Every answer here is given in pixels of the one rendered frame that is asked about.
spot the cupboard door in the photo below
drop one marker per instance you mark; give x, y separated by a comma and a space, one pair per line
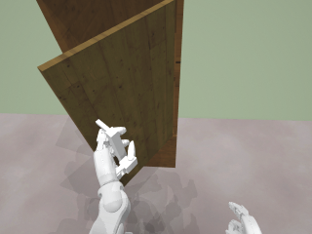
125, 78

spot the robot left forearm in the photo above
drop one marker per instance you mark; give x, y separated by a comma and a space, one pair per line
113, 209

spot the left robot hand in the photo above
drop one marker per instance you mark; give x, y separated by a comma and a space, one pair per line
104, 162

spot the handle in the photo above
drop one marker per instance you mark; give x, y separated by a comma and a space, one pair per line
114, 139

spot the right robot hand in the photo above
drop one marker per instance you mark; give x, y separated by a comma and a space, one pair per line
248, 224

